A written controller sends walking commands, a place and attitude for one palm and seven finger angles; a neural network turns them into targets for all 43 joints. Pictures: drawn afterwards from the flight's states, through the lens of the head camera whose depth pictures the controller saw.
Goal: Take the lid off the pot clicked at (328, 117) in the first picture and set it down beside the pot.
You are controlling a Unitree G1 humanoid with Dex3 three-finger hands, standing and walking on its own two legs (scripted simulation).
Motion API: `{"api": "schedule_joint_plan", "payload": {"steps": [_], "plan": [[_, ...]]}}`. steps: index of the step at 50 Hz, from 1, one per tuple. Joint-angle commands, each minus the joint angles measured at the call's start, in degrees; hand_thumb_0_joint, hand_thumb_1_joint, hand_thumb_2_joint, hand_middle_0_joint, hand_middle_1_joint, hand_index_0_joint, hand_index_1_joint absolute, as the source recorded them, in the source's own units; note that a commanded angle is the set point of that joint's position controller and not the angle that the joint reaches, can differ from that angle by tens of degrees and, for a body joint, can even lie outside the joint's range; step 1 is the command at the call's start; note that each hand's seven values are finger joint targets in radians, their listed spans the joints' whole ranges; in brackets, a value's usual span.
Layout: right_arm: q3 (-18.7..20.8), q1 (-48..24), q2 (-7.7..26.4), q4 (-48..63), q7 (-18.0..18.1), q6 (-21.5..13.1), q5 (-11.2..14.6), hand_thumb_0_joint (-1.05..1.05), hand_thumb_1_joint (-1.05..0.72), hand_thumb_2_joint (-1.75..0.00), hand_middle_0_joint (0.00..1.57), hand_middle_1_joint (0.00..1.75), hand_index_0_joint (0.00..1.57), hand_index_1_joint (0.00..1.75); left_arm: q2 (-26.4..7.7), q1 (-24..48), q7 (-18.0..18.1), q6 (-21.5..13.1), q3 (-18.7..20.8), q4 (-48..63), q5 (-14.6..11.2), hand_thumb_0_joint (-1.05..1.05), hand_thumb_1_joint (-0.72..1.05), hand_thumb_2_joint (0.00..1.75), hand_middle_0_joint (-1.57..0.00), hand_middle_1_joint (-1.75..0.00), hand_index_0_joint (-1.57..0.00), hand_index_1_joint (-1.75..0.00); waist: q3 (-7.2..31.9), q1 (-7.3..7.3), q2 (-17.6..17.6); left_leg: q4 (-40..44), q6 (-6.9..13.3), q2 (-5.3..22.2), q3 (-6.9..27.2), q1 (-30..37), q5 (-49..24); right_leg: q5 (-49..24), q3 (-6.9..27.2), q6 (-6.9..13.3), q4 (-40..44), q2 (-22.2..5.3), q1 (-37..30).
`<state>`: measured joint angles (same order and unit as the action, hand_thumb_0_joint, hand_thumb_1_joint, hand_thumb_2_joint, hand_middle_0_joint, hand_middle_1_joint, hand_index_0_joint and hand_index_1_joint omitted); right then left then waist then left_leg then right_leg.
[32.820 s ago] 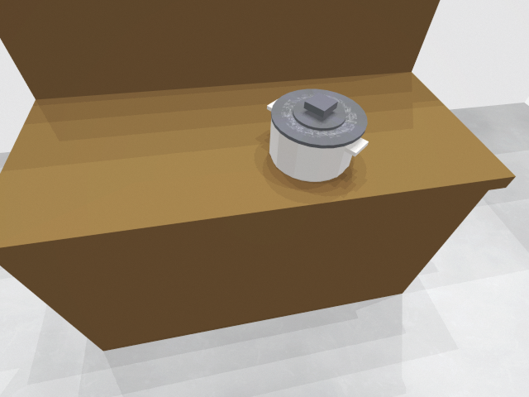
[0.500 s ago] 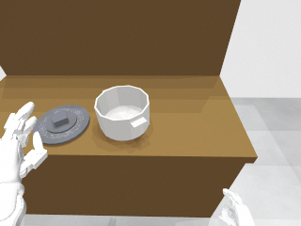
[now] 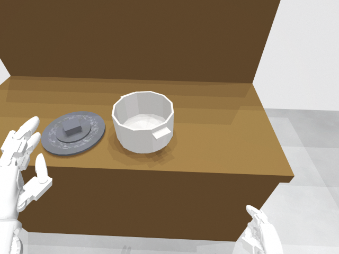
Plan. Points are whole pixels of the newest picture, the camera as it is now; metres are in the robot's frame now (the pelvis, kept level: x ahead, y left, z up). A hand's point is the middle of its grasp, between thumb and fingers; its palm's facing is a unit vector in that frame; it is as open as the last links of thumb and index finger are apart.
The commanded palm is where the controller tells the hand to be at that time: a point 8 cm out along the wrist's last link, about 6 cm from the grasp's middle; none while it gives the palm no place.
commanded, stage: step back with the hand held close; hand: left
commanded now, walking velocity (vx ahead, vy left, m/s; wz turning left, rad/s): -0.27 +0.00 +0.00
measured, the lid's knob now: (71, 125) +0.48 +0.40 -0.01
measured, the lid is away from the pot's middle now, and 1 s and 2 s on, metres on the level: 0.25 0.25 0.25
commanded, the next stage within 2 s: stop stepping back and stand still in 1.30 s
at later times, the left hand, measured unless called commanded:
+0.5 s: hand (24, 203) +0.14 +0.26 +0.15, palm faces +0.31 -0.82 -0.48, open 7.4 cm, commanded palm +0.09 +0.31 +0.17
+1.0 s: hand out of the picture +0.08 +0.25 +0.17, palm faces +0.31 -0.85 -0.42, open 7.5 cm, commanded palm +0.02 +0.31 +0.17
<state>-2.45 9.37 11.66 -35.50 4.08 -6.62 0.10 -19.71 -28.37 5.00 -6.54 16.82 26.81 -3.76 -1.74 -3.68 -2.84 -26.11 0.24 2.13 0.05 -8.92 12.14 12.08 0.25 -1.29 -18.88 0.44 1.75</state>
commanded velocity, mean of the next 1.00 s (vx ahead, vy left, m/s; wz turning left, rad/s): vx -0.31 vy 0.00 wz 0.01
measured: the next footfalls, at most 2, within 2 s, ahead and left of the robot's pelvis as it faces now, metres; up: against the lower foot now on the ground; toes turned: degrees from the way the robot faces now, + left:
right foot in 0.86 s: -0.06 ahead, -0.11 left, +0.00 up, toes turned -1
right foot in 1.34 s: -0.19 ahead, -0.09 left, +0.00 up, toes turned -5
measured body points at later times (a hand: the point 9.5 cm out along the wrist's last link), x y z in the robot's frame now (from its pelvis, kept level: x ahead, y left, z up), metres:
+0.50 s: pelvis -0.05 +0.03 -0.02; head -0.03 +0.05 +0.43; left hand +0.12 +0.31 +0.18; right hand +0.13 -0.19 -0.08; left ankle +0.03 +0.12 -0.74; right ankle -0.01 -0.14 -0.74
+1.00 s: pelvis -0.11 +0.03 -0.03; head -0.10 +0.06 +0.42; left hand +0.06 +0.30 +0.19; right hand +0.05 -0.20 -0.09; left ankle -0.01 +0.12 -0.73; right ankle -0.10 -0.11 -0.74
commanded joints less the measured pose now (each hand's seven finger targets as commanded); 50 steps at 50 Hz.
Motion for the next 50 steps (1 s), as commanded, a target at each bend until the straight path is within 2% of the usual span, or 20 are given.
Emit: {"api": "schedule_joint_plan", "payload": {"steps": [1, 5, 9, 11, 14, 19, 21, 24, 25, 28, 30, 33, 37, 40, 42, 43, 45, 46, 47, 50], "plan": [[3.4, -6.3, 6.8, 9.6, -0.3, -1.0, 0.1, 0.00, -0.90, -0.90, 0.20, 0.30, 0.20, 0.30, -9.8, 3.8, 0.7, -6.4, 7.7, 11.6, 0.6, 0.00, 0.90, 0.90, -0.20, -0.30, -0.20, -0.30, -0.3, 2.74, 7.1, -0.5, 2.5, 0.2, 0.9, 0.4, -0.4, -11.1, 5.8, 2.4, 4.5, -5.1, 11.5], [4.3, -5.0, 7.7, 12.2, -0.7, 0.0, 0.7, 0.00, -0.90, -0.90, 0.20, 0.30, 0.20, 0.30, -8.4, -3.8, -0.2, -6.9, 7.3, 13.9, 0.8, 0.00, 0.90, 0.90, -0.20, -0.30, -0.20, -0.30, 7.3, 2.38, -1.6, 0.1, 3.0, 2.1, 0.7, 0.9, -10.1, -17.8, 3.1, 1.5, -1.6, -4.8, 7.1], [5.0, -4.6, 7.6, 14.1, -0.7, 1.3, 1.0, 0.00, -0.90, -0.90, 0.20, 0.30, 0.20, 0.30, -12.4, -7.1, 0.1, -7.4, 11.2, 19.9, 0.7, 0.00, 0.90, 0.90, -0.20, -0.30, -0.20, -0.30, 12.0, 2.08, -0.5, -0.8, 3.2, 3.5, 2.1, 0.7, -21.1, -21.2, 1.2, 0.8, -6.1, -4.3, 5.1], [5.0, -4.4, 7.0, 14.7, -0.7, 1.9, 1.3, 0.00, -0.90, -0.90, 0.20, 0.30, 0.20, 0.30, -11.6, -9.4, 0.2, -7.2, 11.0, 21.1, 0.5, 0.00, 0.90, 0.90, -0.20, -0.30, -0.20, -0.30, 12.2, 2.17, 1.1, -1.1, 3.2, 4.3, 2.2, 0.2, -22.8, -20.3, 0.5, 0.4, -7.6, -3.7, 5.8], [5.4, -4.1, 7.4, 15.4, -0.6, 1.8, 1.6, 0.00, -0.90, -0.90, 0.20, 0.30, 0.20, 0.30, -12.8, -9.3, 0.8, -7.4, 12.0, 24.3, 0.2, 0.00, 0.90, 0.90, -0.20, -0.30, -0.20, -0.30, 11.6, 2.36, -3.1, 0.0, 3.4, 5.5, 3.5, -2.6, -20.4, -14.8, -0.2, 0.2, -10.2, -3.2, 6.3], [5.6, -2.7, 7.8, 15.3, -0.6, -0.7, 1.5, 0.00, -0.90, -0.90, 0.20, 0.30, 0.20, 0.30, -11.8, -9.0, 1.7, -8.0, 12.4, 24.8, 0.6, 0.00, 0.90, 0.90, -0.20, -0.30, -0.20, -0.30, 7.4, 2.63, -11.2, 5.1, 4.7, 8.7, 6.8, -11.8, -1.8, 2.5, -1.8, 0.2, -15.1, -1.3, 7.6], [5.4, -2.0, 8.0, 15.0, -0.7, -1.7, 1.5, 0.00, -0.90, -0.90, 0.20, 0.30, 0.20, 0.30, -11.2, -7.7, 1.9, -8.0, 11.9, 23.7, 0.8, 0.00, 0.90, 0.90, -0.20, -0.30, -0.20, -0.30, 5.6, 2.93, -9.4, 5.6, 4.7, 9.1, 7.3, -16.6, 8.5, 3.4, -1.8, 0.3, -15.5, -1.5, 6.8], [5.6, -1.0, 7.6, 14.6, -0.5, -2.4, 1.7, 0.00, -0.90, -0.90, 0.20, 0.30, 0.20, 0.30, -11.2, -6.8, 2.2, -8.0, 12.0, 21.0, 0.8, 0.00, 0.90, 0.90, -0.20, -0.30, -0.20, -0.30, 5.1, 3.57, 0.5, 0.5, 3.5, 5.3, 5.7, -17.4, 18.3, 0.6, 1.3, 1.3, -9.9, -3.7, 9.7], [5.5, -0.5, 7.4, 14.5, -0.4, -2.4, 1.7, 0.00, -0.90, -0.90, 0.20, 0.30, 0.20, 0.30, -10.2, -6.0, 2.2, -8.1, 10.7, 20.0, 0.8, 0.00, 0.90, 0.90, -0.20, -0.30, -0.20, -0.30, 4.0, 4.05, 4.9, -2.1, 2.8, 3.8, 5.0, -16.0, 20.1, 3.2, 3.1, 1.9, -7.1, -5.0, 13.8], [5.6, -0.6, 7.1, 13.6, -0.1, -2.4, 1.2, 0.00, -0.90, -0.90, 0.20, 0.30, 0.20, 0.30, -10.3, -3.2, 2.5, -8.3, 9.6, 18.3, 1.1, 0.00, 0.90, 0.90, -0.20, -0.30, -0.20, -0.30, 1.0, 5.00, 9.1, -9.7, 1.9, 1.8, 4.4, -11.7, 21.2, 15.8, 7.7, 3.8, -0.8, -8.5, 25.3], [5.2, -0.6, 6.7, 12.9, -0.1, -2.4, 0.6, 0.00, -0.90, -0.90, 0.20, 0.30, 0.20, 0.30, -10.0, -2.5, 2.8, -8.5, 8.9, 18.0, 1.4, 0.00, 0.90, 0.90, -0.20, -0.30, -0.20, -0.30, 1.0, 5.27, 6.1, -10.1, 2.0, 1.5, 4.5, -11.2, 18.7, 13.2, 7.9, 4.5, -1.5, -9.1, 26.5], [4.9, -1.8, 7.2, 13.9, 0.0, -2.9, 0.8, 0.00, -0.90, -0.90, 0.20, 0.30, 0.20, 0.30, -10.4, -1.4, 3.2, -9.3, 9.4, 20.1, 1.6, 0.00, 0.90, 0.90, -0.20, -0.30, -0.20, -0.30, 2.2, 4.79, 0.0, -2.4, 3.0, 3.8, 7.4, -15.7, 20.8, 9.3, 3.6, 2.6, -7.9, -5.4, 21.4], [5.1, -2.3, 8.0, 15.5, -0.1, -4.3, 1.2, 0.00, -0.90, -0.90, 0.20, 0.30, 0.20, 0.30, -11.2, -3.5, 3.2, -10.3, 11.9, 25.3, 2.5, 0.00, 0.90, 0.90, -0.20, -0.30, -0.20, -0.30, 5.3, 3.60, -13.9, 12.4, 6.0, 11.8, 14.3, -30.0, 33.0, 7.7, -2.3, -0.1, -26.3, 1.2, 5.0], [5.6, -1.3, 7.7, 15.0, -0.7, -5.0, 1.2, 0.00, -0.90, -0.90, 0.20, 0.30, 0.20, 0.30, -11.6, -5.6, 2.9, -10.8, 12.8, 26.9, 2.3, 0.00, 0.90, 0.90, -0.20, -0.30, -0.20, -0.30, 6.7, 3.27, -11.5, 10.1, 5.9, 12.2, 12.5, -28.0, 29.1, 9.7, -2.1, 0.0, -26.2, 1.7, 5.2], [5.6, -1.1, 7.7, 14.6, -1.2, -5.3, 0.9, 0.00, -0.90, -0.90, 0.20, 0.30, 0.20, 0.30, -11.6, -6.1, 2.6, -11.0, 12.9, 25.4, 2.3, 0.00, 0.90, 0.90, -0.20, -0.30, -0.20, -0.30, 4.8, 3.11, -8.8, 4.8, 5.1, 10.6, 10.4, -27.5, 27.8, 8.2, -1.7, 0.7, -18.1, 1.1, 5.7], [5.5, -0.6, 7.2, 14.0, -1.3, -5.3, 0.9, 0.00, -0.90, -0.90, 0.20, 0.30, 0.20, 0.30, -11.8, -5.5, 2.4, -11.3, 12.6, 24.9, 2.1, 0.00, 0.90, 0.90, -0.20, -0.30, -0.20, -0.30, 4.4, 3.35, -5.1, -0.2, 3.9, 7.9, 7.8, -24.1, 25.3, 6.9, 0.0, 1.9, -11.4, -0.6, 9.3], [5.4, -0.1, 6.1, 12.5, -1.0, -4.9, 0.5, 0.00, -0.90, -0.90, 0.20, 0.30, 0.20, 0.30, -12.2, -3.0, 2.3, -11.8, 10.8, 23.6, 1.3, 0.00, 0.90, 0.90, -0.20, -0.30, -0.20, -0.30, 3.6, 4.83, 6.1, -11.5, 1.1, 2.5, 3.3, -13.5, 17.0, 2.5, 9.7, 5.5, -2.1, -7.9, 21.7], [5.9, 1.2, 6.0, 11.4, -0.8, -4.5, 0.8, 0.00, -0.90, -0.90, 0.20, 0.30, 0.20, 0.30, -12.2, -1.7, 2.5, -12.2, 9.8, 22.9, 1.2, 0.00, 0.90, 0.90, -0.20, -0.30, -0.20, -0.30, 7.7, 5.78, 12.8, -18.6, -0.3, 0.4, 0.7, -8.5, 9.5, -7.6, 11.7, 6.7, -2.2, -12.4, 21.5], [6.5, 0.5, 6.3, 11.4, -0.5, -4.0, 1.1, 0.00, -0.90, -0.90, 0.20, 0.30, 0.20, 0.30, -12.1, -1.6, 2.7, -12.0, 9.8, 22.2, 0.9, 0.00, 0.90, 0.90, -0.20, -0.30, -0.20, -0.30, 9.2, 5.79, 14.8, -23.2, -0.3, -0.3, 1.0, -6.0, 5.9, -13.9, 12.8, 7.9, -2.6, -15.5, 22.9], [5.8, -1.5, 5.0, 11.1, -0.4, -1.7, 0.3, 0.00, -0.90, -0.90, 0.20, 0.30, 0.20, 0.30, -11.6, -4.0, 2.9, -10.8, 10.3, 18.8, 0.8, 0.00, 0.90, 0.90, -0.20, -0.30, -0.20, -0.30, 8.1, 5.91, 7.6, -14.8, 0.3, 1.5, 1.9, -6.6, 0.4, -18.7, 8.4, 5.5, -8.1, -12.5, 22.1]]}}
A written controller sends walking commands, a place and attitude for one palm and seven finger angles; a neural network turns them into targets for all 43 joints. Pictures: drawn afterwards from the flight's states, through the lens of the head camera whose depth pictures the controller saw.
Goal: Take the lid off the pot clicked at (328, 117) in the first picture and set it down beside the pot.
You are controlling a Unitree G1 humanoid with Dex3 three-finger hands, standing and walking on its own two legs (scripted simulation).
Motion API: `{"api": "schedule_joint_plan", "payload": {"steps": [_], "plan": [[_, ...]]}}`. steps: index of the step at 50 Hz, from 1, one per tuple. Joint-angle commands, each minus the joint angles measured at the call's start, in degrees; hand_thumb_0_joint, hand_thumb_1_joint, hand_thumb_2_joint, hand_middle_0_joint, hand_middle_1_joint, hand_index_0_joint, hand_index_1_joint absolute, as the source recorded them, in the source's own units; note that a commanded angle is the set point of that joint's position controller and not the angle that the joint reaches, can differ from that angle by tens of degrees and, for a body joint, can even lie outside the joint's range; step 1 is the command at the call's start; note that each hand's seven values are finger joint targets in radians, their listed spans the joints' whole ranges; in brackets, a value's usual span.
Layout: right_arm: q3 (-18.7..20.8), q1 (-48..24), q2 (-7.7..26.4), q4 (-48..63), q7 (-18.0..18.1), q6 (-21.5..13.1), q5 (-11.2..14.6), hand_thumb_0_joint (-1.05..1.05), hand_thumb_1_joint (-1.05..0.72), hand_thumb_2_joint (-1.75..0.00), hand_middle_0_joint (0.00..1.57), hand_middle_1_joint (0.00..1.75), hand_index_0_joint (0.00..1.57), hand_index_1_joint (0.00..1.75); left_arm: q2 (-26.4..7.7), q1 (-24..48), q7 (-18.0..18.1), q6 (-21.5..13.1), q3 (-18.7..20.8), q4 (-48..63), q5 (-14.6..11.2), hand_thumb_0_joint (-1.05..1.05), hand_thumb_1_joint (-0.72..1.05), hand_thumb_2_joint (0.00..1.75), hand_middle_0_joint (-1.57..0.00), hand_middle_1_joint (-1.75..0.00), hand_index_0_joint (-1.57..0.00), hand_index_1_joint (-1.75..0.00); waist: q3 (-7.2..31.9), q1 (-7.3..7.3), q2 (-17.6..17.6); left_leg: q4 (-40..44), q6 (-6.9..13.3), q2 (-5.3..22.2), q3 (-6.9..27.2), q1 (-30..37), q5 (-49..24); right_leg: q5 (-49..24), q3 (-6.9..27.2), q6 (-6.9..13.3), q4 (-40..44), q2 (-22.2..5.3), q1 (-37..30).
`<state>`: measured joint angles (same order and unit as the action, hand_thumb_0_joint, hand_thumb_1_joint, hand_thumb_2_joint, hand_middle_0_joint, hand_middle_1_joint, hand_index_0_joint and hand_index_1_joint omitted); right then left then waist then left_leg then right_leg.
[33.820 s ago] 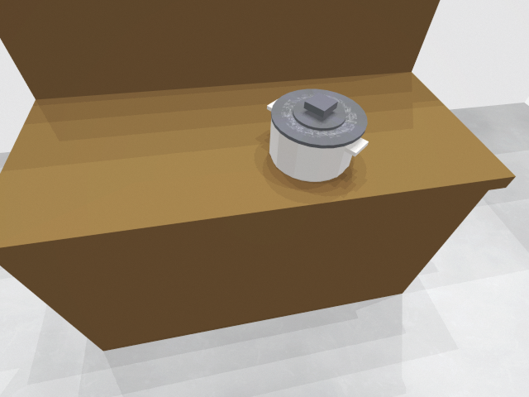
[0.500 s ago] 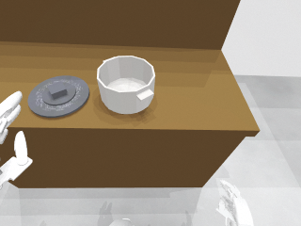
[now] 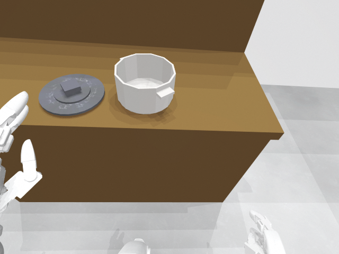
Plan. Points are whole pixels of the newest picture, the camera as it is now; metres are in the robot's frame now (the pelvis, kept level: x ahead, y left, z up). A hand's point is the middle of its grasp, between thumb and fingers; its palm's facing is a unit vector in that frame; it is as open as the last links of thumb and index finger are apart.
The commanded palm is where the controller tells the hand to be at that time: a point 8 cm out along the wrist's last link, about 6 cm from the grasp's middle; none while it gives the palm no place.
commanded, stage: step back with the hand held close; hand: left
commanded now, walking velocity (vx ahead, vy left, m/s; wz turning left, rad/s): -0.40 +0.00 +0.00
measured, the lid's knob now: (70, 86) +0.59 +0.38 +0.01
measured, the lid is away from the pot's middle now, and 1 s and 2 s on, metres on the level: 0.25 0.25 0.25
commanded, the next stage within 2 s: stop stepping back and stand still in 0.30 s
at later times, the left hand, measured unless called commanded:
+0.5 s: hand out of the picture +0.08 +0.23 +0.18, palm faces +0.25 -0.89 -0.37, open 7.4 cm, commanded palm +0.03 +0.29 +0.20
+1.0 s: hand out of the picture -0.01 +0.30 +0.16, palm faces +0.33 -0.88 -0.33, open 7.5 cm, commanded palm -0.06 +0.34 +0.20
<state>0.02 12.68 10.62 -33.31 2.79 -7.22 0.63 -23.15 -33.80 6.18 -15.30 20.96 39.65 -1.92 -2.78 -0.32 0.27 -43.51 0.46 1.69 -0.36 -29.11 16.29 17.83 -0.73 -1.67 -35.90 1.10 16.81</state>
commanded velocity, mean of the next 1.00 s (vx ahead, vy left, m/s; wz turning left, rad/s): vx -0.01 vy -0.03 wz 0.02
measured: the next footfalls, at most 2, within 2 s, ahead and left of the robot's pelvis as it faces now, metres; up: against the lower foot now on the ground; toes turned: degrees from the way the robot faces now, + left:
right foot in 0.34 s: -0.08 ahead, -0.13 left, +0.00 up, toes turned -5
left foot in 0.60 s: -0.14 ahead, +0.16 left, +0.00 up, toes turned +2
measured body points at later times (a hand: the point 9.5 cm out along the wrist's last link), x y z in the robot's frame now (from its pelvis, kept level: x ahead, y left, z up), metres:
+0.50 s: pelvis -0.12 +0.02 +0.01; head -0.15 +0.05 +0.46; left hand +0.06 +0.28 +0.20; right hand +0.02 -0.23 -0.06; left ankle -0.10 +0.12 -0.65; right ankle -0.12 -0.12 -0.72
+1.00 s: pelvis -0.20 +0.07 +0.00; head -0.23 +0.10 +0.45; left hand -0.03 +0.35 +0.18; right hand -0.07 -0.18 -0.06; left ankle -0.19 +0.17 -0.71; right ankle -0.17 -0.06 -0.72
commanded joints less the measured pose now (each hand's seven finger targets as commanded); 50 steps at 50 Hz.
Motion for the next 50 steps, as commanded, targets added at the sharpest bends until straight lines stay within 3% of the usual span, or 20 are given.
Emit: {"api": "schedule_joint_plan", "payload": {"steps": [1, 5, 10, 14, 16, 19, 20, 21, 22, 27, 29, 32, 34, 38, 39, 41, 44, 47, 49, 50], "plan": [[3.3, -5.8, 6.7, 9.3, 1.0, -0.8, -0.2, 0.00, -0.90, -0.90, 0.20, 0.30, 0.20, 0.30, -7.9, 2.6, 1.7, -2.3, 5.8, 6.5, -1.1, 0.00, 0.90, 0.90, -0.20, -0.30, -0.20, -0.30, 7.1, 2.27, 1.0, 7.8, 1.0, 3.5, 4.5, 11.4, -4.8, -20.8, 6.9, 4.3, 6.6, -9.8, 6.7], [3.7, -6.3, 8.2, 10.4, 1.2, -2.2, -0.5, 0.00, -0.90, -0.90, 0.20, 0.30, 0.20, 0.30, -8.7, 1.3, 1.4, -2.8, 7.5, 7.5, -1.3, 0.00, 0.90, 0.90, -0.20, -0.30, -0.20, -0.30, 7.1, 1.12, -16.1, 28.1, 5.9, 14.7, 16.5, 3.6, -2.8, 6.5, 0.5, 1.1, -8.8, 1.8, 0.3], [4.4, -4.0, 8.4, 9.8, -0.5, -4.1, -0.9, 0.00, -0.90, -0.90, 0.20, 0.30, 0.20, 0.30, -7.6, -1.4, 1.5, -2.2, 6.3, 13.6, -1.8, 0.00, 0.90, 0.90, -0.20, -0.30, -0.20, -0.30, 13.6, -0.18, -13.3, 24.3, 7.0, 15.0, 12.4, 14.4, -14.8, 10.2, 2.3, 1.2, -8.2, 1.6, 2.0], [3.9, -4.2, 8.4, 10.2, -0.6, -4.2, -0.9, 0.00, -0.90, -0.90, 0.20, 0.30, 0.20, 0.30, -8.9, -3.6, 1.5, -1.1, 6.4, 12.3, -1.5, 0.00, 0.90, 0.90, -0.20, -0.30, -0.20, -0.30, 13.7, -0.30, -12.5, 23.5, 4.3, 12.2, 10.2, 11.2, -1.6, 1.4, 0.1, 1.7, 5.8, 1.3, -6.1], [3.8, -4.2, 7.9, 10.0, -0.2, -3.4, -0.7, 0.00, -0.90, -0.90, 0.20, 0.30, 0.20, 0.30, -10.1, -1.4, 1.2, -1.6, 6.8, 10.4, -1.2, 0.00, 0.90, 0.90, -0.20, -0.30, -0.20, -0.30, 12.2, 0.23, -6.7, 16.7, 2.0, 8.3, 6.5, 9.5, 8.2, -3.9, 0.7, 3.2, 14.3, -2.6, -6.9], [4.7, -5.2, 6.9, 8.7, 0.7, -2.6, 0.6, 0.00, -0.90, -0.90, 0.20, 0.30, 0.20, 0.30, -11.0, 4.5, 1.4, -2.2, 5.1, 8.4, -1.6, 0.00, 0.90, 0.90, -0.20, -0.30, -0.20, -0.30, 8.7, 1.08, 17.7, -23.8, -2.2, -4.6, 1.0, 13.7, 12.3, -4.5, 16.9, 12.3, 26.2, -21.9, 16.3], [8.3, -3.3, 14.4, -6.0, -3.6, -1.9, -0.5, 0.00, -0.90, -0.90, 0.20, 0.30, 0.20, 0.30, 2.8, 16.6, -4.4, 10.4, -14.7, -39.0, 4.4, 0.00, 0.90, 0.90, -0.20, -0.30, -0.20, -0.30, 5.2, 4.94, 9.7, -33.6, -0.9, 2.6, 5.0, 0.3, 13.3, -27.1, 7.3, 12.3, 16.2, -26.6, 10.8], [5.4, -7.3, 6.0, 12.6, -1.0, -0.7, 3.1, 0.00, -0.90, -0.90, 0.20, 0.30, 0.20, 0.30, -14.1, 16.8, -0.7, 2.0, 6.7, 16.2, -0.9, 0.00, 0.90, 0.90, -0.20, -0.30, -0.20, -0.30, 8.5, 0.78, 14.6, -35.3, -1.2, -2.3, 5.8, 11.7, 12.7, -15.4, 13.3, 11.9, 19.0, -21.1, 18.3], [2.5, -7.9, 4.4, 10.0, 1.1, 0.0, 1.1, 0.00, -0.90, -0.90, 0.20, 0.30, 0.20, 0.30, -11.7, 4.9, 1.2, 1.5, 8.2, 3.2, -1.6, 0.00, 0.90, 0.90, -0.20, -0.30, -0.20, -0.30, 4.9, 3.14, 11.2, -30.4, -1.0, 0.2, 3.4, 6.8, 9.1, -15.9, 9.4, 11.3, 16.4, -19.3, 14.0], [1.6, -6.6, 6.8, 11.3, 1.3, -0.9, 1.2, 0.00, -0.90, -0.90, 0.20, 0.30, 0.20, 0.30, -9.4, 1.6, 2.6, 0.0, 5.6, 8.7, -0.9, 0.00, 0.90, 0.90, -0.20, -0.30, -0.20, -0.30, 2.3, 2.46, -0.9, 12.7, 1.6, 0.2, 0.7, 9.1, 8.2, -1.7, 6.1, 5.5, 7.4, -11.5, 5.6], [2.6, -5.2, 8.7, 12.2, 1.4, -3.4, 1.1, 0.00, -0.90, -0.90, 0.20, 0.30, 0.20, 0.30, -9.6, 0.6, 3.1, -1.5, 6.5, 12.9, -1.6, 0.00, 0.90, 0.90, -0.20, -0.30, -0.20, -0.30, 3.7, 1.83, -13.4, 28.7, 3.8, 7.6, 9.6, 11.7, 0.6, -2.1, 0.3, 1.8, -6.2, -2.3, 2.7], [3.4, -4.1, 7.1, 11.0, 0.1, -5.2, 0.8, 0.00, -0.90, -0.90, 0.20, 0.30, 0.20, 0.30, -9.6, -1.9, 2.1, -1.1, 6.6, 13.3, -1.5, 0.00, 0.90, 0.90, -0.20, -0.30, -0.20, -0.30, 6.9, 2.21, -18.2, 27.6, 8.4, 13.0, 19.9, 14.9, -7.3, 12.3, 1.4, 0.1, -15.9, 0.2, 10.0], [3.6, -4.1, 7.5, 9.9, -1.2, -5.3, 0.6, 0.00, -0.90, -0.90, 0.20, 0.30, 0.20, 0.30, -9.8, -0.5, 1.9, -0.3, 6.9, 14.3, -0.7, 0.00, 0.90, 0.90, -0.20, -0.30, -0.20, -0.30, 4.2, 1.78, -20.3, 27.2, 8.6, 12.5, 16.8, 10.8, -4.3, 9.6, 1.2, 0.6, -14.1, -0.1, 6.1], [3.2, -3.1, 9.0, 8.8, -1.2, -3.6, 1.1, 0.00, -0.90, -0.90, 0.20, 0.30, 0.20, 0.30, -8.8, -2.2, 2.0, 1.4, 5.7, 3.8, -0.2, 0.00, 0.90, 0.90, -0.20, -0.30, -0.20, -0.30, 5.6, 0.76, -3.7, 13.1, 4.3, 6.3, 6.3, 4.0, 9.7, -0.2, -1.2, 2.0, 9.6, 0.7, -11.3], [3.4, -3.2, 8.6, 8.9, -1.1, -2.8, 1.2, 0.00, -0.90, -0.90, 0.20, 0.30, 0.20, 0.30, -8.1, -2.4, 1.4, 1.7, 4.6, 0.5, -0.2, 0.00, 0.90, 0.90, -0.20, -0.30, -0.20, -0.30, 4.7, 1.05, 4.6, 3.4, 3.5, 1.7, 2.2, 1.3, 14.1, 1.3, 3.3, 4.1, 13.2, -2.3, -11.1], [4.0, -5.2, 8.6, 9.5, -0.4, -1.5, 1.1, 0.00, -0.90, -0.90, 0.20, 0.30, 0.20, 0.30, -10.4, 3.1, 1.0, 1.5, 5.6, -1.6, -1.2, 0.00, 0.90, 0.90, -0.20, -0.30, -0.20, -0.30, 2.8, 1.26, 16.9, -23.1, 1.9, -3.2, -0.7, -4.3, 14.1, 13.0, 25.4, 11.5, 23.8, -17.2, -3.4], [3.6, -5.2, 8.2, 7.8, -0.3, 0.1, 0.6, 0.00, -0.90, -0.90, 0.20, 0.30, 0.20, 0.30, -9.0, 6.8, 0.3, 1.7, 4.6, -1.8, -1.0, 0.00, 0.90, 0.90, -0.20, -0.30, -0.20, -0.30, -1.2, 2.73, 10.7, -23.5, 1.8, 2.1, 4.5, 1.1, 11.1, 28.0, 26.0, 12.9, 25.9, -18.1, 12.7], [1.5, -6.6, 5.8, 8.8, 0.8, -0.1, 0.1, 0.00, -0.90, -0.90, 0.20, 0.30, 0.20, 0.30, -8.4, 7.3, 1.0, 1.3, 3.0, 3.7, -0.3, 0.00, 0.90, 0.90, -0.20, -0.30, -0.20, -0.30, -0.6, 2.40, 6.6, -1.3, 2.9, 2.4, -0.2, 14.1, 11.0, 25.5, 12.6, 10.6, 21.0, -14.2, 17.6], [1.0, -6.7, 7.1, 9.1, 1.7, -2.0, 0.0, 0.00, -0.90, -0.90, 0.20, 0.30, 0.20, 0.30, -7.8, 9.3, 2.0, 0.7, 2.1, 10.5, -0.4, 0.00, 0.90, 0.90, -0.20, -0.30, -0.20, -0.30, 1.4, 2.89, -6.9, 19.3, 2.8, 1.4, 0.6, 20.2, 12.4, 22.0, 5.0, 7.2, 7.4, -8.0, 15.2], [1.5, -6.0, 9.4, 9.4, 1.6, -3.2, -0.5, 0.00, -0.90, -0.90, 0.20, 0.30, 0.20, 0.30, -8.4, 8.4, 2.6, 0.0, 2.9, 14.5, -0.4, 0.00, 0.90, 0.90, -0.20, -0.30, -0.20, -0.30, 2.1, 1.91, -25.1, 32.1, 5.5, 11.4, 21.2, 21.1, 27.1, 17.1, -0.7, 3.9, -10.8, 0.5, 18.5]]}}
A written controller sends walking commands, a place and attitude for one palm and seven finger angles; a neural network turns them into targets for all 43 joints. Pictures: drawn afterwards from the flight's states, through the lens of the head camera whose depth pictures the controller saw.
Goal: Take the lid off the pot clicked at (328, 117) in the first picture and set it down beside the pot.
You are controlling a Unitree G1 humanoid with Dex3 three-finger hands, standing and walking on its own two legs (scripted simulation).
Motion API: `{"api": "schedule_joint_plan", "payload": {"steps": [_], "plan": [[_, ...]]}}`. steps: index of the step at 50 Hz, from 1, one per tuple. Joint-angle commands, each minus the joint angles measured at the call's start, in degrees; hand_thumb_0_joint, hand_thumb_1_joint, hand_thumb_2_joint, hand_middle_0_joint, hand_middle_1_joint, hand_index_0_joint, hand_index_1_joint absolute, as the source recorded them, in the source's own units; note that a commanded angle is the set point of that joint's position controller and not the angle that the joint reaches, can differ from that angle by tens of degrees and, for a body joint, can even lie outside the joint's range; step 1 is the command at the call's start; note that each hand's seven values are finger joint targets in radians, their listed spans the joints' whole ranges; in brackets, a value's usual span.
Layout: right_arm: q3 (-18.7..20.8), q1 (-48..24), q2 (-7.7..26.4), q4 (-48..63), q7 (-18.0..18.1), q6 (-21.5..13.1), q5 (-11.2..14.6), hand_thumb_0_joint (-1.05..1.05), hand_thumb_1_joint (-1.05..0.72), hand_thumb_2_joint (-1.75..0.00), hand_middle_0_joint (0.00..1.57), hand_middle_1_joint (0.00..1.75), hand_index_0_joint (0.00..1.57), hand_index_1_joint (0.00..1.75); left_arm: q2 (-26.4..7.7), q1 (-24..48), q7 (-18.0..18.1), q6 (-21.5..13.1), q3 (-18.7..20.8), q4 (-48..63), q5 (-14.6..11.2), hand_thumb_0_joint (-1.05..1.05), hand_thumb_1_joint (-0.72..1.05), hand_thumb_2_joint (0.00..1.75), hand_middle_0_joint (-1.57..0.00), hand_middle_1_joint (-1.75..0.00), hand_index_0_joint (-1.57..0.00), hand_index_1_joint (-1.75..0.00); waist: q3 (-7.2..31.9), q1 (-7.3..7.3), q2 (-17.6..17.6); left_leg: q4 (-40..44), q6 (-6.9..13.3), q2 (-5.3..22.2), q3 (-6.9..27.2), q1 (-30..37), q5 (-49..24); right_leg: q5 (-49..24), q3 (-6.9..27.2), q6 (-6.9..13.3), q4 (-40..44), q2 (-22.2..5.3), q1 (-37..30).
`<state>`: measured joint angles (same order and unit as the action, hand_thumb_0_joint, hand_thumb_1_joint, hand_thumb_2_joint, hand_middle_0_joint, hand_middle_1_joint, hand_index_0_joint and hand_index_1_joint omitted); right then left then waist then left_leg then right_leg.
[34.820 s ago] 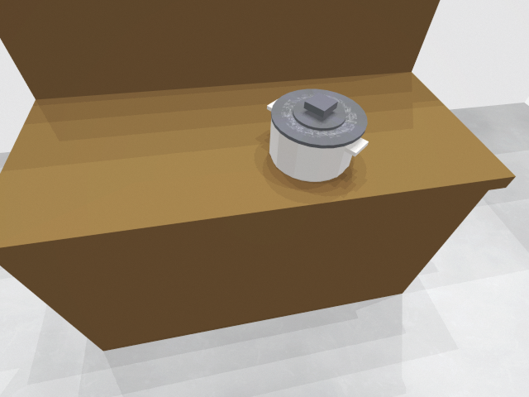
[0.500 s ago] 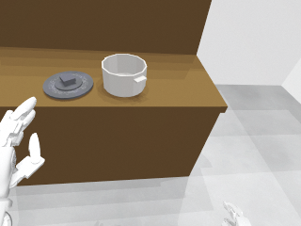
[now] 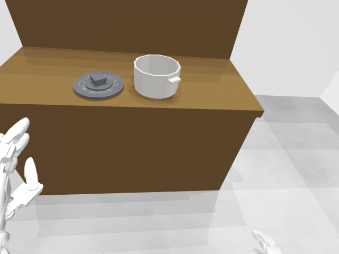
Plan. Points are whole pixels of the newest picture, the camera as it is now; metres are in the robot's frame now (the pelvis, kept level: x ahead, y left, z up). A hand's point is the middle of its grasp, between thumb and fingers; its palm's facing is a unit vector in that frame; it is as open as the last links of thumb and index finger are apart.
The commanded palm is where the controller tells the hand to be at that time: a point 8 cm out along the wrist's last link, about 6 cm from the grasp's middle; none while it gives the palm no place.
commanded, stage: stop stepping back and stand still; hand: left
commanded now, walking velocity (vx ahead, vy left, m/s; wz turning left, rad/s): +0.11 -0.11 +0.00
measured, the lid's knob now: (98, 78) +0.78 +0.35 +0.01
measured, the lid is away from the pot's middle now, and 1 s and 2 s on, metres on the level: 0.25 0.25 0.25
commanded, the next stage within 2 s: let the arm hang, fingers relaxed in 0.26 s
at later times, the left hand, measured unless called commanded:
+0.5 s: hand out of the picture +0.07 +0.15 -0.17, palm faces +0.04 -0.99 -0.15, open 7.3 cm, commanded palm none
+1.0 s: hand out of the picture +0.06 +0.15 -0.16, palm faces +0.06 -0.97 -0.21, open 7.4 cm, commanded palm none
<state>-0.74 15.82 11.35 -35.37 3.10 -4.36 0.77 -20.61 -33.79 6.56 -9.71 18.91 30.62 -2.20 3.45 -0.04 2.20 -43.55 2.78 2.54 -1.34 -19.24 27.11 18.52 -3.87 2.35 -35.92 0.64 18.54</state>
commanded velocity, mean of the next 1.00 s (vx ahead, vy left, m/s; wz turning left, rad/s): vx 0.02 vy -0.03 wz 0.00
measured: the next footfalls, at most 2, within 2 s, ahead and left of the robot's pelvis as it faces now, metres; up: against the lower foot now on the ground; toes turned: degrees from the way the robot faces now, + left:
right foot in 0.28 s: +0.02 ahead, -0.14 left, +0.00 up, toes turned +0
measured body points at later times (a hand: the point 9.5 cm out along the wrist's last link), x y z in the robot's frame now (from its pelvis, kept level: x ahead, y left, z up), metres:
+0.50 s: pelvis +0.01 -0.02 -0.01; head +0.01 +0.01 +0.44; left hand +0.06 +0.21 -0.16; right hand +0.09 -0.27 -0.13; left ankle +0.02 +0.11 -0.72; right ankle -0.02 -0.14 -0.72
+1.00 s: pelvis +0.03 -0.03 +0.01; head +0.05 -0.03 +0.46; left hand +0.05 +0.20 -0.14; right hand +0.05 -0.25 -0.15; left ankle +0.02 +0.09 -0.72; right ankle -0.02 -0.14 -0.72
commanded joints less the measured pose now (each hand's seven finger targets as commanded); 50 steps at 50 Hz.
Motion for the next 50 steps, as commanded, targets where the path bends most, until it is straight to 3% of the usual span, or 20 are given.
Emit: {"api": "schedule_joint_plan", "payload": {"steps": [1, 2, 3, 6, 9, 10, 12, 14, 16, 17, 18, 19, 22, 24, 25, 27, 29, 33, 38, 50], "plan": [[1.9, -8.8, 6.9, 12.0, 0.7, -7.1, -0.6, 0.00, -0.90, -0.90, 0.20, 0.30, 0.20, 0.30, -11.4, 8.5, 3.1, -5.8, 4.7, 25.7, 0.8, 0.00, 0.90, 0.90, -0.20, -0.30, -0.20, -0.30, -4.6, 1.51, -29.4, 37.5, 6.9, 17.2, 33.3, 4.7, 19.5, 13.2, 5.0, -0.9, -24.5, 3.6, 16.1], [2.6, -9.6, 5.8, 11.4, 0.1, -7.9, -0.5, 0.00, -0.90, -0.90, 0.20, 0.30, 0.20, 0.30, -13.7, 7.9, 3.1, -5.6, 6.7, 25.6, 1.4, 0.00, 0.90, 0.90, -0.20, -0.30, -0.20, -0.30, -3.1, -0.02, -18.3, 35.5, 8.7, 15.8, 25.7, 0.6, 8.4, 8.8, 7.6, -1.3, -29.1, 1.9, 10.1], [3.0, -7.2, 5.7, 10.2, -0.7, -8.3, -0.1, 0.00, -0.90, -0.90, 0.20, 0.30, 0.20, 0.30, -12.8, 4.6, 2.7, -4.6, 7.0, 21.7, 0.5, 0.00, 0.90, 0.90, -0.20, -0.30, -0.20, -0.30, -2.2, 0.26, -12.8, 33.4, 7.7, 14.1, 24.1, 1.5, 7.6, 7.5, 5.9, -2.0, -28.2, 1.0, 10.0], [2.2, -8.6, 5.2, 10.0, -1.5, -8.3, 0.1, 0.00, -0.90, -0.90, 0.20, 0.30, 0.20, 0.30, -11.3, -0.8, 3.1, -2.8, 6.5, 19.7, 0.1, 0.00, 0.90, 0.90, -0.20, -0.30, -0.20, -0.30, -5.2, -0.06, -14.1, 32.5, 5.5, 12.4, 18.1, 0.0, 2.6, 6.6, 4.5, -2.2, -13.5, -1.5, 6.1], [2.0, -7.7, 6.0, 10.5, -1.0, -7.1, 0.0, 0.00, -0.90, -0.90, 0.20, 0.30, 0.20, 0.30, -10.3, -3.2, 3.1, -2.2, 6.1, 13.8, -0.2, 0.00, 0.90, 0.90, -0.20, -0.30, -0.20, -0.30, -6.0, 0.75, -14.4, 32.4, 2.4, 9.7, 12.2, -2.9, 6.1, 6.7, -1.3, -1.9, 1.8, 2.4, -4.0], [7.4, -8.7, 15.0, -2.8, -3.1, -6.0, -1.6, 0.00, -0.90, -0.90, 0.20, 0.30, 0.20, 0.30, 1.7, 6.3, -3.9, 6.6, -12.2, -33.8, 5.8, 0.00, 0.90, 0.90, -0.20, -0.30, -0.20, -0.30, -5.8, 3.07, -11.5, 17.9, 1.1, 7.1, 11.7, -4.1, -9.0, 1.2, 1.1, -1.8, 4.1, -3.5, -0.7], [6.6, -1.8, 10.0, -0.3, -3.2, -1.0, -1.6, 0.00, -0.90, -0.90, 0.20, 0.30, 0.20, 0.30, 2.5, 5.3, -6.3, 10.4, -13.8, -36.1, 5.9, 0.00, 0.90, 0.90, -0.20, -0.30, -0.20, -0.30, 0.0, 2.18, -1.5, 11.5, 0.1, 4.5, 5.5, -3.2, -9.7, -8.4, 1.5, -0.7, 5.0, -3.5, -4.8], [5.6, -1.4, 8.2, -0.2, -3.5, 0.6, -1.3, 0.00, -0.90, -0.90, 0.20, 0.30, 0.20, 0.30, 1.7, 9.4, -6.9, 9.6, -13.6, -40.8, 5.3, 0.00, 0.90, 0.90, -0.20, -0.30, -0.20, -0.30, 2.8, 1.79, 7.1, 9.2, 0.8, 2.9, 6.7, -5.0, -10.6, -7.9, 2.4, 0.6, 4.1, -5.4, -5.5], [5.2, -0.6, 9.7, -0.7, -3.7, 1.8, -1.9, 0.00, -0.90, -0.90, 0.20, 0.30, 0.20, 0.30, 1.0, 12.3, -7.5, 10.3, -13.8, -45.3, 4.9, 0.00, 0.90, 0.90, -0.20, -0.30, -0.20, -0.30, 0.2, 2.68, -0.7, 16.3, 2.9, 5.8, 15.1, -2.2, -8.7, 1.7, 0.6, -0.6, -0.9, -4.1, 1.1], [5.6, -0.3, 11.5, -1.2, -3.4, 1.9, -2.7, 0.00, -0.90, -0.90, 0.20, 0.30, 0.20, 0.30, 1.0, 12.9, -7.4, 10.3, -13.5, -48.2, 5.0, 0.00, 0.90, 0.90, -0.20, -0.30, -0.20, -0.30, 1.4, 1.84, -3.2, 16.9, 4.9, 7.5, 19.9, 2.6, -21.2, -3.8, 0.4, -1.2, -6.7, -1.3, 2.4], [6.3, -1.2, 12.9, -2.4, -2.8, 2.3, -3.0, 0.00, -0.90, -0.90, 0.20, 0.30, 0.20, 0.30, 1.5, 14.5, -6.7, 10.1, -13.8, -52.4, 4.7, 0.00, 0.90, 0.90, -0.20, -0.30, -0.20, -0.30, 1.7, 0.99, 1.8, 15.3, 6.4, 9.6, 20.9, 5.2, -29.6, -3.5, 0.7, -1.8, -6.8, 0.3, 2.4], [6.3, -1.5, 13.4, -3.3, -2.6, 2.5, -3.0, 0.00, -0.90, -0.90, 0.20, 0.30, 0.20, 0.30, 1.4, 15.6, -6.3, 10.3, -14.2, -56.3, 4.3, 0.00, 0.90, 0.90, -0.20, -0.30, -0.20, -0.30, 0.6, 0.93, 0.9, 16.1, 6.7, 10.0, 21.0, 5.2, -32.2, -2.0, 1.0, -2.0, -6.8, 0.3, 2.3], [4.9, -4.9, 9.7, -5.9, -2.5, 3.0, -2.3, 0.00, -0.90, -0.90, 0.20, 0.30, 0.20, 0.30, -0.4, 13.7, -6.2, 10.0, -14.8, -66.6, 3.7, 0.00, 0.90, 0.90, -0.20, -0.30, -0.20, -0.30, -4.4, -1.73, -7.4, 13.5, 1.7, 2.8, 9.1, -5.7, -19.0, -2.6, 6.8, -0.4, 4.5, -2.8, -7.5], [4.4, -3.8, 5.1, -6.8, -2.6, 3.4, -1.7, 0.00, -0.90, -0.90, 0.20, 0.30, 0.20, 0.30, -4.3, 12.9, -5.7, 9.3, -14.6, -71.1, 3.5, 0.00, 0.90, 0.90, -0.20, -0.30, -0.20, -0.30, -7.6, -0.61, -1.0, 2.1, -2.0, -3.1, 0.1, -9.2, -9.3, -4.3, 20.8, 5.0, 15.0, -12.7, -7.3], [4.4, -2.8, 4.3, -8.2, -2.5, 3.6, -1.5, 0.00, -0.90, -0.90, 0.20, 0.30, 0.20, 0.30, -4.5, 14.0, -5.5, 8.8, -14.7, -73.1, 3.4, 0.00, 0.90, 0.90, -0.20, -0.30, -0.20, -0.30, -6.8, 0.34, -0.3, -1.5, -2.4, -2.4, -0.7, -6.8, -6.6, -6.9, 23.8, 7.4, 17.9, -16.1, -5.9], [4.6, 0.2, 3.3, -10.7, -2.4, 3.7, -1.7, 0.00, -0.90, -0.90, 0.20, 0.30, 0.20, 0.30, -1.6, 16.4, -5.2, 8.2, -14.7, -75.9, 3.5, 0.00, 0.90, 0.90, -0.20, -0.30, -0.20, -0.30, -5.1, 1.93, -3.8, -1.5, -2.4, -0.8, 0.5, -2.8, -6.4, -11.0, 20.4, 8.5, 17.3, -15.6, -4.8], [4.2, 3.5, 2.3, -13.1, -2.4, 3.9, -1.6, 0.00, -0.90, -0.90, 0.20, 0.30, 0.20, 0.30, -0.7, 17.6, -5.1, 8.4, -15.4, -78.7, 3.2, 0.00, 0.90, 0.90, -0.20, -0.30, -0.20, -0.30, -4.5, 3.29, -4.1, 6.6, -1.6, 0.7, 1.1, 3.7, -15.0, -11.5, 13.7, 5.7, 14.8, -12.2, -2.6], [4.3, 6.0, 5.4, -17.3, -1.1, 3.5, -1.4, 0.00, -0.90, -0.90, 0.20, 0.30, 0.20, 0.30, 4.1, 12.6, -5.4, 9.0, -17.2, -84.9, 2.3, 0.00, 0.90, 0.90, -0.20, -0.30, -0.20, -0.30, -1.6, 0.91, -12.1, 15.6, 2.6, 6.5, 8.7, 9.9, -33.2, -11.7, 2.6, -0.5, 7.6, -3.6, -4.9], [4.1, 6.4, 4.1, -19.7, -0.6, 3.7, -0.9, 0.00, -0.90, -0.90, 0.20, 0.30, 0.20, 0.30, 5.0, 11.9, -4.5, 8.9, -17.7, -88.8, 2.3, 0.00, 0.90, 0.90, -0.20, -0.30, -0.20, -0.30, -0.2, 0.99, -2.8, 13.0, 0.6, 4.1, 3.8, 10.7, -36.6, -21.7, 3.9, -0.1, 10.9, -5.2, -10.7], [3.9, 4.0, 1.8, -23.6, -1.1, 4.4, -1.5, 0.00, -0.90, -0.90, 0.20, 0.30, 0.20, 0.30, 5.6, 15.6, -3.7, 9.3, -17.1, -89.8, 2.6, 0.00, 0.90, 0.90, -0.20, -0.30, -0.20, -0.30, -8.6, 0.64, -0.9, 17.4, -0.2, 2.5, 2.6, 7.1, -24.6, -16.2, 5.2, 0.2, 13.8, -5.8, -9.8]]}}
